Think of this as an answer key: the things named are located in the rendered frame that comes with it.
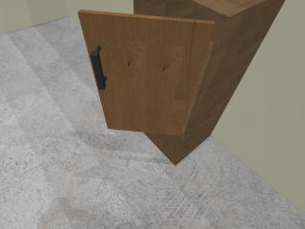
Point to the cupboard door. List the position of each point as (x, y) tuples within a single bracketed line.
[(152, 64)]

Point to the handle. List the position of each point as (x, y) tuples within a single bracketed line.
[(97, 67)]

